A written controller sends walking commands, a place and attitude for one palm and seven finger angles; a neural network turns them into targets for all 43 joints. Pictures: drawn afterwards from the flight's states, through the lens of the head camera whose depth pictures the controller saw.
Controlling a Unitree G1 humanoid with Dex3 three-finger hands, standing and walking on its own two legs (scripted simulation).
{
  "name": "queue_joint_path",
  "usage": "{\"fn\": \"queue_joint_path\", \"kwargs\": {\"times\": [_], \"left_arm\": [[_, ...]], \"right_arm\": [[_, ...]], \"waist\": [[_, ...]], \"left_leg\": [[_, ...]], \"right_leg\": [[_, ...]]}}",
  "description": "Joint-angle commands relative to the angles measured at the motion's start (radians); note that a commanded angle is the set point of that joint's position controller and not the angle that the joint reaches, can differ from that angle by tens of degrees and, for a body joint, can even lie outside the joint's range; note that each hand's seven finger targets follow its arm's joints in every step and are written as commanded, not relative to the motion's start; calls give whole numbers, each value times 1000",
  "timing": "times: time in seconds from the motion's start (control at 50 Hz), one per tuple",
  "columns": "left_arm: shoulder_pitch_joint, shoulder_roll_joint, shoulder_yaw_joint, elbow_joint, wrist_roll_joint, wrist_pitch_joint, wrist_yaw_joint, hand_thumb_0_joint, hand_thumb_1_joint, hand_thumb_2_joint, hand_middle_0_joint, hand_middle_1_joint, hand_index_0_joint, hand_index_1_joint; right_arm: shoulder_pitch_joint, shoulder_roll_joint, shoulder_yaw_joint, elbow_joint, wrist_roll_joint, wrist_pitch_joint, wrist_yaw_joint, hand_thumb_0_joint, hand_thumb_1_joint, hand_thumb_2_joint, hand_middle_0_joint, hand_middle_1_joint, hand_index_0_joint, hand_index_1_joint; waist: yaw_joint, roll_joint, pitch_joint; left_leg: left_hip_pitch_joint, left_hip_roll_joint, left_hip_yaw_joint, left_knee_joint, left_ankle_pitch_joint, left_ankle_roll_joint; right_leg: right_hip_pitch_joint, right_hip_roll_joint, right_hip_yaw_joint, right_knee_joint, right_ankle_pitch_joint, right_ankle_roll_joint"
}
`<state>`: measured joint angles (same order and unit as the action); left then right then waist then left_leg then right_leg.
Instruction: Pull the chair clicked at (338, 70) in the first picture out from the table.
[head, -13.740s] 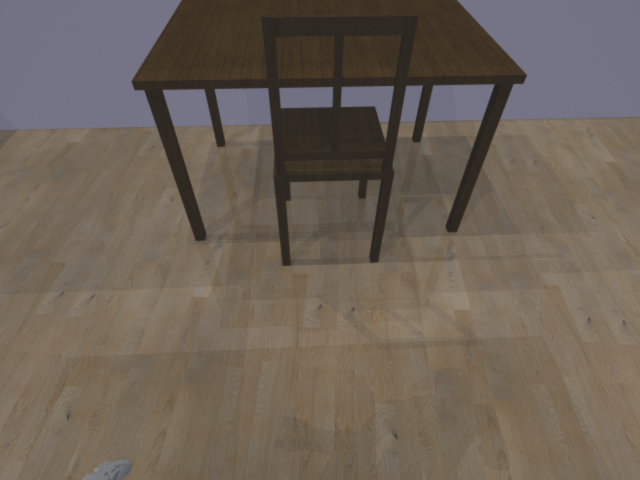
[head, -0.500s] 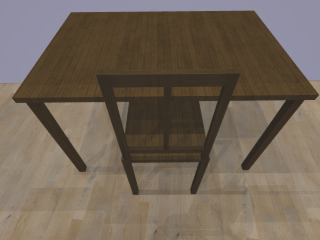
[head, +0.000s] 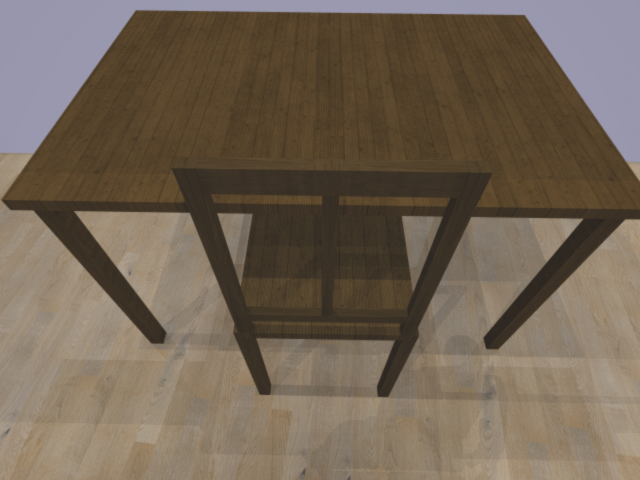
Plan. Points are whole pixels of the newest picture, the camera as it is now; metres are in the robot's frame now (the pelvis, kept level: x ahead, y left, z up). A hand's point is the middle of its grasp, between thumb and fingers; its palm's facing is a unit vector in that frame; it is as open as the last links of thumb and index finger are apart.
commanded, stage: come to a stop and stand still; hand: left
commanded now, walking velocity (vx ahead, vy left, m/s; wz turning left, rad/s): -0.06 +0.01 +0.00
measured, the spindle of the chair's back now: (328, 264) +0.44 +0.01 -0.05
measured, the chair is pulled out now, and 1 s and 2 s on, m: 0.00 0.00 0.00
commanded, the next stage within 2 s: look again from close up in 0.60 s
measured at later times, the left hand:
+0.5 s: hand out of the picture +0.06 +0.16 -0.17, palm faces +0.03 -0.97 -0.23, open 7.3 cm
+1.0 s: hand out of the picture +0.00 +0.18 -0.17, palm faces +0.04 -0.98 -0.22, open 7.3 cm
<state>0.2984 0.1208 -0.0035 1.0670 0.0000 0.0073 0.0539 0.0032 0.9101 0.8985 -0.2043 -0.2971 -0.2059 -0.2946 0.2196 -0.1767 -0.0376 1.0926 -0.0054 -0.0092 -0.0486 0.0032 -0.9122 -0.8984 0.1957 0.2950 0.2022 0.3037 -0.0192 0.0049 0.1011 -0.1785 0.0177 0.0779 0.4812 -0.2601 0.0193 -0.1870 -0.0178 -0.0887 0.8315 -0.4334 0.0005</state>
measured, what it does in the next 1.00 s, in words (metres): steps on the spot: right foot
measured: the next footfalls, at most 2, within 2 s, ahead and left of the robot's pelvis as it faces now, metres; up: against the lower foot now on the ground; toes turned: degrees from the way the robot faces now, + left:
right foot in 0.16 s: +0.05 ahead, -0.14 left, +0.00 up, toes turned -1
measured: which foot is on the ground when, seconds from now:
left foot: down 0.00-1.00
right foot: up 0.00-0.14, down 0.16-1.00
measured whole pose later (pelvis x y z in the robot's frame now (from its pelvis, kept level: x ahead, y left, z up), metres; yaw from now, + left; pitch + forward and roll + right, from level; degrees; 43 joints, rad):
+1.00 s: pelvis -0.01 +0.00 +0.00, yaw +1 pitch -2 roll +0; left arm 0.29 0.16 -0.01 1.07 0.01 -0.01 0.04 0.00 0.91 0.90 -0.20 -0.30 -0.20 -0.29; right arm 0.29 -0.16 -0.01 1.07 -0.01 -0.01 -0.01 0.00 -0.91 -0.90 0.19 0.29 0.20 0.30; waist 0.00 0.01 0.01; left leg -0.18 0.00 0.05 0.50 -0.29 0.01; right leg -0.23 -0.05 -0.02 0.52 -0.25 0.03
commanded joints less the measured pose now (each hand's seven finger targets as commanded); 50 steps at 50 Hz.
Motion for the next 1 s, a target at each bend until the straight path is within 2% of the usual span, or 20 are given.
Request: {"fn": "queue_joint_path", "kwargs": {"times": [0.0,0.04,0.08,0.1,0.12,0.14,0.16,0.18,0.2,0.24,0.32,0.6,0.62,0.64,0.66,0.68,0.72,0.78,0.84,0.98], "left_arm": [[-19,111,49,-110,5,17,0,0,900,900,-200,-300,-200,-300],[45,111,50,-82,10,20,-7,0,900,900,-200,-300,-200,-300],[108,116,51,-58,21,13,-11,0,900,900,-200,-300,-200,-300],[109,141,50,-53,28,2,-8,0,900,900,-200,-300,-200,-300],[66,191,48,-65,30,-10,-8,0,900,900,-200,-300,-200,-300],[9,251,54,-88,30,-7,-16,0,900,900,-200,-300,-200,-300],[-37,274,55,-105,32,4,-23,0,900,900,-200,-300,-200,-300],[-71,253,53,-114,28,2,-21,0,900,900,-200,-300,-200,-300],[-77,234,48,-110,25,-4,-20,0,900,900,-200,-300,-200,-300],[-49,200,37,-97,16,-15,-20,0,900,900,-200,-300,-200,-300],[10,176,31,-70,10,-26,-14,0,900,900,-200,-300,-200,-300],[7,163,26,-38,14,-26,-17,0,900,900,-200,-300,-200,-300],[76,186,29,8,18,-47,17,0,900,900,-200,-300,-200,-300],[50,238,32,-7,15,-58,13,0,900,900,-200,-300,-200,-300],[36,227,35,-27,9,-55,9,0,900,900,-200,-300,-200,-300],[23,195,28,-31,6,-51,9,0,900,900,-200,-300,-200,-300],[-4,179,21,-33,10,-49,1,0,900,900,-200,-300,-200,-300],[-18,166,18,-39,14,-35,-5,0,900,900,-200,-300,-200,-300],[-10,167,18,-37,15,-30,-10,0,900,900,-200,-300,-200,-300],[25,146,17,-46,18,-24,-15,0,900,900,-200,-300,-200,-300]], "right_arm": [[24,-105,-3,-40,-8,11,-1,0,-900,-900,200,300,200,300],[-26,-118,-3,-67,-9,17,2,0,-900,-900,200,300,200,300],[-15,-125,-5,-71,-1,16,12,0,-900,-900,200,300,200,300],[-5,-103,-5,-71,6,20,18,0,-900,-900,200,300,200,300],[18,-72,-2,-80,12,31,23,0,-900,-900,200,300,200,300],[67,-61,-7,-80,8,49,24,0,-900,-900,200,300,200,300],[103,-64,-10,-61,-2,51,30,0,-900,-900,200,300,200,300],[91,-49,-5,-48,-7,48,32,0,-900,-900,200,300,200,300],[89,-51,1,-44,-6,40,31,0,-900,-900,200,300,200,300],[82,-66,6,-41,0,19,26,0,-900,-900,200,300,200,300],[54,-88,15,-36,4,-3,20,0,-900,-900,200,300,200,300],[78,-68,24,10,4,-4,22,0,-900,-900,200,300,200,300],[-12,-126,7,-62,4,-15,31,0,-900,-900,200,300,200,300],[13,-101,16,-74,6,-15,31,0,-900,-900,200,300,200,300],[81,-70,13,-64,0,-17,27,0,-900,-900,200,300,200,300],[91,-69,12,-63,-5,-20,25,0,-900,-900,200,300,200,300],[85,-78,10,-54,-3,-9,27,0,-900,-900,200,300,200,300],[85,-85,12,-60,-6,-4,32,0,-900,-900,200,300,200,300],[96,-87,16,-59,-7,-8,34,0,-900,-900,200,300,200,300],[96,-107,12,-73,-7,-15,36,0,-900,-900,200,300,200,300]], "waist": [[33,151,18],[64,156,-20],[83,95,-97],[76,-14,-85],[43,-170,-56],[8,-222,-33],[-12,-176,-30],[-11,-186,8],[-13,-209,6],[-3,-127,-60],[24,9,-177],[22,-22,-63],[56,-25,-105],[17,-26,-187],[-3,1,-235],[-3,-6,-223],[-1,-64,-126],[4,-57,2],[7,12,25],[17,24,-1]], "left_leg": [[-20,234,-153,-132,686,154],[-44,204,-138,-123,554,135],[-83,160,-108,-58,316,87],[-91,93,-93,-4,139,37],[-101,16,-62,36,-71,-9],[-75,-20,-47,85,-180,-27],[16,-17,-45,98,-166,-21],[27,-10,-41,97,-91,-22],[21,3,-50,67,-23,-21],[44,49,-77,-33,171,-13],[111,99,-87,-61,468,-8],[76,89,-84,-143,197,-4],[-16,106,-40,75,162,-33],[-34,46,-44,44,118,-47],[-10,37,-52,-11,32,-36],[1,51,-66,-4,76,-27],[-15,59,-75,-24,68,-21],[-65,65,-101,-62,52,-11],[-77,70,-119,-103,31,-3],[-112,79,-161,-167,-109,9]], "right_leg": [[-134,-57,100,69,-126,5],[-76,-56,65,-60,-43,6],[48,-47,36,-252,192,18],[39,-71,115,-386,294,8],[-30,-186,272,-497,280,-43],[-121,-281,361,-580,116,-107],[-233,-282,366,-604,-83,-127],[-260,-230,340,-591,-31,-117],[-213,-197,289,-540,151,-106],[-94,-145,190,-417,475,-72],[34,-119,142,-345,648,-31],[-15,-101,154,-461,403,-29],[43,-154,183,-438,694,-6],[136,-195,215,-385,940,-51],[145,-198,205,-358,811,-63],[102,-164,171,-355,695,-64],[12,-133,165,-405,461,-48],[-85,-100,151,-428,234,-36],[-101,-83,145,-429,163,-34],[-68,-63,113,-400,161,-20]]}}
